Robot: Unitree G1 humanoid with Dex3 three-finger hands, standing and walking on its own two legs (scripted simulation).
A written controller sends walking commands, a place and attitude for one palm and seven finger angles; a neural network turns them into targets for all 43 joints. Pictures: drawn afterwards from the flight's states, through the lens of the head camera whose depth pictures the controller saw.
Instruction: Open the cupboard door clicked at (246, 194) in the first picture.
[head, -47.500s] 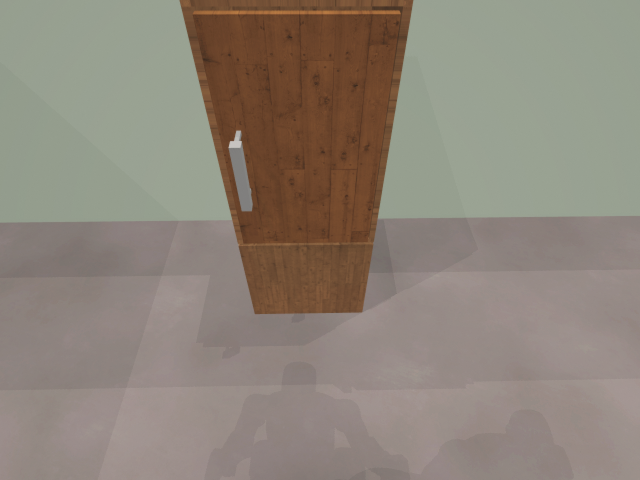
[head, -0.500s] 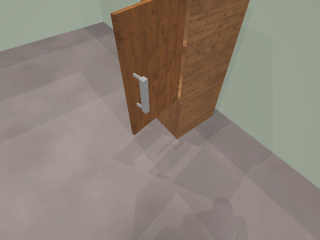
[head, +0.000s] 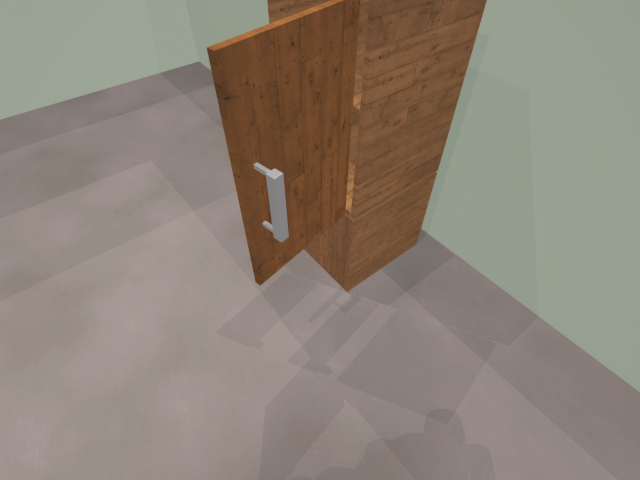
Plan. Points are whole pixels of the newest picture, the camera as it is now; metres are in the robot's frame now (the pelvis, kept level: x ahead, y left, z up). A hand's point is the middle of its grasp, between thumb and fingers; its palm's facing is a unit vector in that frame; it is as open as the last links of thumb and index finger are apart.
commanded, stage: look to check the result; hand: left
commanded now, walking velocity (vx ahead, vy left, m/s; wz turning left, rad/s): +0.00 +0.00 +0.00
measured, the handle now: (270, 203) +0.64 +0.14 -0.07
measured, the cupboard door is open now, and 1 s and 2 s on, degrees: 100 100 100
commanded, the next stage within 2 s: stand and wait in 0.62 s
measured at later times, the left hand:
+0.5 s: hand out of the picture +0.03 +0.20 -0.17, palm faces +0.01 -0.96 -0.27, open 7.4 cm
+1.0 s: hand out of the picture +0.07 +0.20 -0.16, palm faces -0.01 -0.96 -0.29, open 7.4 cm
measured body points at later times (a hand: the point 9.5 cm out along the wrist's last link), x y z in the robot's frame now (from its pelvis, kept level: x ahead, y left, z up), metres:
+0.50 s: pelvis +0.02 -0.01 +0.00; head +0.03 -0.02 +0.45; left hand +0.03 +0.25 -0.15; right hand +0.04 -0.26 -0.16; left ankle +0.02 +0.13 -0.74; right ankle -0.01 -0.09 -0.74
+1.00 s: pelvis +0.03 -0.01 +0.00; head +0.04 -0.03 +0.45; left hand +0.07 +0.25 -0.14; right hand +0.05 -0.27 -0.16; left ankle +0.02 +0.13 -0.74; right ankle -0.01 -0.09 -0.74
